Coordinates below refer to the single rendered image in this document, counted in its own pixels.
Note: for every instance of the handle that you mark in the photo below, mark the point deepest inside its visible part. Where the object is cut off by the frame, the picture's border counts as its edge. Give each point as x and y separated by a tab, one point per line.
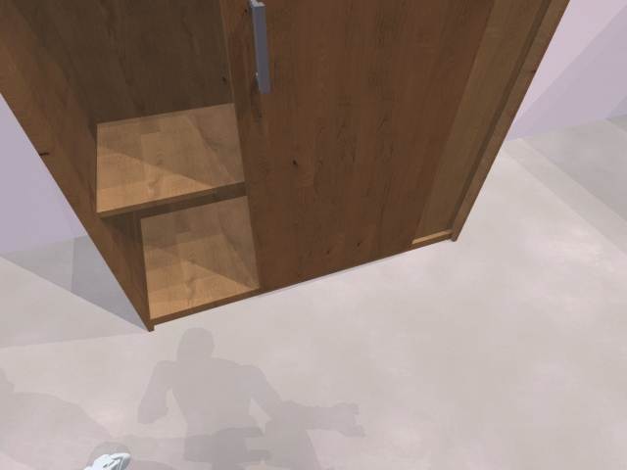
262	76

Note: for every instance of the wardrobe door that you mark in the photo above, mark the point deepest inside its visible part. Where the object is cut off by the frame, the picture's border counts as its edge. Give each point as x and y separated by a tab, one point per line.
508	37
340	156

